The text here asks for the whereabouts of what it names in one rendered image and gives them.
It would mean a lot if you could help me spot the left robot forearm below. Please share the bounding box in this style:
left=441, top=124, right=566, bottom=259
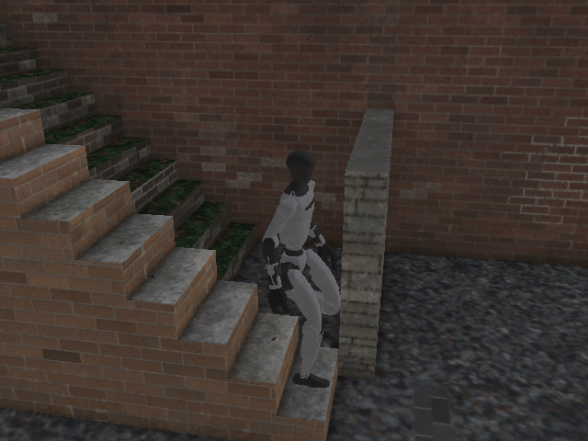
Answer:
left=309, top=217, right=325, bottom=247

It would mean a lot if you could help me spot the robot right upper arm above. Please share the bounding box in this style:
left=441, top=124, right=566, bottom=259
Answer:
left=262, top=197, right=299, bottom=248

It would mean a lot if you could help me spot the right robot thigh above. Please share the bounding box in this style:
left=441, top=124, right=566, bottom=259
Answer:
left=279, top=264, right=322, bottom=337

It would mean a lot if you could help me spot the robot thigh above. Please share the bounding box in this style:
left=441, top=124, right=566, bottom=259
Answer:
left=303, top=249, right=341, bottom=315
left=279, top=264, right=322, bottom=337

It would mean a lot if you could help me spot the left robot thigh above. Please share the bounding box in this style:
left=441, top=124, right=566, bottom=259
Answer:
left=303, top=249, right=341, bottom=315

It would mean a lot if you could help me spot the right robot forearm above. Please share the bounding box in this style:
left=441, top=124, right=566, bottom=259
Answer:
left=262, top=238, right=282, bottom=289

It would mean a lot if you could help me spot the robot right hand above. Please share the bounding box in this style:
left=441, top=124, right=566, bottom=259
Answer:
left=268, top=288, right=292, bottom=313

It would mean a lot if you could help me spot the robot left hand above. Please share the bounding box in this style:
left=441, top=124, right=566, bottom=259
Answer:
left=318, top=243, right=337, bottom=270

